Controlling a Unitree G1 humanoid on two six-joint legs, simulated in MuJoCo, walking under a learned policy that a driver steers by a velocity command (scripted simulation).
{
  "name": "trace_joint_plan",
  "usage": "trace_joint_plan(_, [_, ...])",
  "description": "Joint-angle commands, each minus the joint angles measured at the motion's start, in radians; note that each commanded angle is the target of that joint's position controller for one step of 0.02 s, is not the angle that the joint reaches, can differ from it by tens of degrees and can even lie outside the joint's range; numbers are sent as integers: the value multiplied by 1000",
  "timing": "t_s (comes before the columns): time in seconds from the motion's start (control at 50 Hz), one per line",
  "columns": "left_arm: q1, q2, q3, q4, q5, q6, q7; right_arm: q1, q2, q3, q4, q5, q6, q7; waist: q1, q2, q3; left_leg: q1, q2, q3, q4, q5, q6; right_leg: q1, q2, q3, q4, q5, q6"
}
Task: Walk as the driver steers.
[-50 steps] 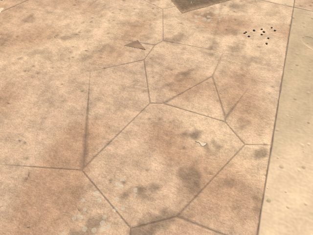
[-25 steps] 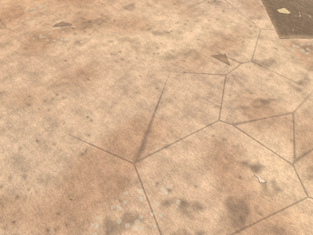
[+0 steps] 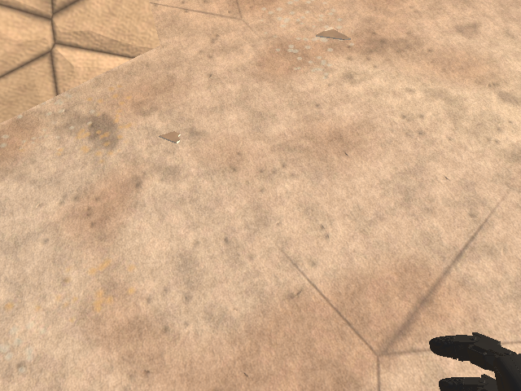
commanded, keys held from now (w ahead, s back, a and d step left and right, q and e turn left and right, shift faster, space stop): w+e+shift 1.00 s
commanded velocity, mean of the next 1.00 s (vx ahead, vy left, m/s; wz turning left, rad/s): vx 0.98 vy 0.00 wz -0.77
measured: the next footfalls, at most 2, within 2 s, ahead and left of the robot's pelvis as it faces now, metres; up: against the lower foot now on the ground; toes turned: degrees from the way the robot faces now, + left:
right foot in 0.42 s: +0.56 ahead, -0.08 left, +0.00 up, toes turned -21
left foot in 0.84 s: +1.01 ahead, -0.10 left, +0.00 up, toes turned -44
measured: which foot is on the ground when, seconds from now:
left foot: down 0.00-0.42, up 0.44-0.82, down 0.84-1.00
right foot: up 0.00-0.40, down 0.42-0.84, up 0.86-1.00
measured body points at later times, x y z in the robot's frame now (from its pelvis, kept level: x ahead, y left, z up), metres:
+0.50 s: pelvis +0.45 -0.05 -0.01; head +0.47 -0.04 +0.44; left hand +0.61 +0.20 -0.13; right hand +0.46 -0.31 -0.13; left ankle +0.29 +0.12 -0.54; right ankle +0.52 -0.07 -0.70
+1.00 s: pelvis +0.89 -0.17 +0.03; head +0.91 -0.19 +0.48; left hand +1.21 -0.07 -0.06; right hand +0.73 -0.43 -0.07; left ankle +0.98 -0.07 -0.70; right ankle +0.77 -0.19 -0.59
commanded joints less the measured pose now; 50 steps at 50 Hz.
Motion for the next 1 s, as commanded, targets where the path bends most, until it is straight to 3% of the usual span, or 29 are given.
trace_joint_plan(0.02, [-197, 222, 54, -182, -49, -41, -12, 450, -281, -108, 68, -1, -15, -49, -279, -52, -394, 967, 468, -828, -384, -430, 68, -835, 67, 270, 809, 81, -109])
trace_joint_plan(0.04, [-248, 192, 55, -201, -53, -41, -14, 409, -228, -94, 110, -2, -25, -54, -225, -49, -193, 793, 429, -638, -397, -285, 55, -866, 31, 250, 772, 161, -106])
trace_joint_plan(0.06, [-222, 150, 47, -181, -47, -34, -19, 371, -168, -82, 125, -2, -38, -50, -171, -79, -72, 624, 395, -507, -445, -170, 36, -825, -11, 236, 691, 188, -102])
trace_joint_plan(0.12, [-137, 76, 44, -120, -7, 29, -45, 314, -62, -53, 152, 23, -71, -52, -71, 5, 17, 413, 292, -254, -534, -82, -31, -730, -54, 233, 618, 216, -78])
trace_joint_plan(0.16, [-216, 66, 51, -143, -5, 50, -55, 329, -43, -49, 183, 43, -90, -47, -58, 24, 79, 400, 258, -119, -574, 71, -81, -815, -58, 213, 595, 259, -71])
trace_joint_plan(0.22, [-368, 46, 42, -208, -17, 49, -64, 339, -18, -39, 205, 38, -109, -39, -59, 65, 134, 358, 173, 82, -598, 396, -133, -844, -17, 121, 451, 409, -78])
trace_joint_plan(0.26, [-445, 55, 37, -236, -16, 41, -73, 365, -20, -32, 220, 39, -112, -50, -68, 44, 134, 408, 153, 147, -595, 621, -145, -833, 25, 37, 324, 484, -98])
trace_joint_plan(0.32, [-472, 71, 28, -257, -10, 34, -91, 375, -95, -37, 223, 47, -113, -87, -36, 40, 85, 502, 196, 188, -516, 1074, -173, -663, 108, -60, 84, 553, -137])
trace_joint_plan(0.36, [-337, 135, 47, -218, -10, 47, -88, 344, -174, -56, 204, 44, -97, -118, 52, 88, -30, 576, 241, 175, -323, 1361, -181, -465, 178, -81, 57, 501, -156])
trace_joint_plan(0.38, [-173, 186, 67, -174, -7, 54, -81, 293, -210, -68, 183, 36, -79, -125, 143, 99, -109, 558, 262, 157, -116, 1437, -177, -295, 207, -60, 63, 430, -177])
trace_joint_plan(0.4, [55, 240, 96, -107, -3, 60, -66, 210, -231, -76, 155, 24, -61, -126, 256, 87, -186, 464, 276, 122, 187, 1385, -164, -81, 195, 17, 36, 357, -227])
trace_joint_plan(0.42, [154, 280, 124, -73, -22, 58, -45, 155, -209, -81, 154, 32, -45, -106, 300, -46, -182, 312, 148, 133, 659, 707, -152, 60, 144, 116, -107, 357, -297])
trace_joint_plan(0.44, [33, 303, 132, -67, -33, 64, -30, 118, -33, -30, 107, 6, -62, -77, 160, -288, -37, -54, -33, 66, 1034, -281, -143, 60, 111, 263, -7, 503, -314])
trace_joint_plan(0.46, [-73, 352, 130, -118, -2, 62, -29, 263, 8, -8, 1, 30, -81, -73, -11, -286, -208, -304, -18, -147, 1148, -328, -167, 224, -47, 716, -150, 371, -495])
trace_joint_plan(0.48, [-120, 310, 130, -159, 6, 62, -21, 248, -42, 3, -21, 12, -111, -66, -6, -159, -220, -366, 19, -234, 1036, -264, -144, 181, -144, 992, -432, -58, -503])
trace_joint_plan(0.5, [-164, 240, 117, -162, 12, 58, -14, 208, -103, -7, -5, 8, -120, -62, -45, 21, -62, -350, 75, -236, 912, -182, -143, -11, -137, 970, -527, -191, -439])
trace_joint_plan(0.52, [-209, 225, 110, -160, 6, 47, -13, 179, -107, -8, -4, -10, -111, -63, -92, 85, 7, -289, 107, -230, 824, -161, -155, -172, -98, 891, -534, -148, -397])
trace_joint_plan(0.56, [-244, 217, 100, -170, -3, 9, -7, 177, -92, 4, -8, -28, -59, -63, -148, 99, 76, -165, 164, -220, 656, -151, -200, -429, -9, 740, -547, -13, -369])
trace_joint_plan(0.62, [-251, 244, 109, -184, -7, -25, -11, 38, -75, 19, -72, -9, -36, -51, -115, 53, 96, -11, 188, -149, 309, 21, -238, -597, 98, 564, -581, 206, -340])
trace_joint_plan(0.68, [-200, 251, 124, -177, -23, -26, -26, -67, -36, 34, -111, 27, -39, -45, -29, -23, 44, 80, 135, -113, 17, 270, -219, -490, 146, 507, -531, 424, -265])
trace_joint_plan(0.74, [-172, 266, 136, -179, -20, -19, -29, -94, -62, 25, -132, 36, -47, -50, 5, -83, -4, 128, 88, -123, -134, 290, -194, -320, 112, 542, -452, 583, -219])
trace_joint_plan(0.78, [-198, 293, 144, -192, -12, -18, -22, 11, -123, -2, -103, 35, -55, -63, -48, -94, -82, 276, 41, -140, -194, 192, -180, -238, 107, 564, -299, 781, -174])
trace_joint_plan(0.82, [-299, 327, 148, -218, -1, -27, -29, 380, -220, -51, -14, 35, -66, -91, -265, -73, -273, 669, 80, -159, -150, 25, -154, -341, 150, 519, 128, 808, -131])
trace_joint_plan(0.84, [-325, 182, 109, -255, 2, -39, -26, 601, -285, -77, 24, 5, -71, -111, -323, 83, -397, 900, 311, -395, -162, -353, -140, -523, 204, 445, 475, 306, -136])
trace_joint_plan(0.86, [-181, 67, 68, -327, -57, -37, -29, 478, -370, -92, 3, -29, -66, -102, -152, 443, -492, 1016, 574, -1036, -436, -574, -33, -813, 276, 327, 713, -117, -98])
trace_joint_plan(0.88, [-232, 162, 67, -288, -23, -12, -15, 343, -266, -93, -23, -18, -55, -94, -152, 249, -350, 880, 525, -1045, -476, -797, 2, -935, 167, 289, 777, 14, -114])
trace_joint_plan(0.9, [-325, 206, 79, -289, 1, 0, -24, 286, -170, -70, -29, -4, -50, -90, -164, 103, -219, 744, 460, -812, -452, -654, -16, -933, 119, 256, 728, 102, -108])
trace_joint_plan(0.92, [-370, 207, 81, -294, 10, 9, -39, 290, -130, -60, -1, -4, -48, -84, -156, 6, -139, 632, 412, -634, -444, -422, -35, -903, 85, 245, 678, 138, -99])
trace_joint_plan(1.0, [-469, 115, 52, -373, 22, 55, -85, 408, -63, -43, 127, 28, -80, -65, -115, 58, -33, 514, 338, -286, -478, -9, -92, -939, 11, 235, 637, 171, -90])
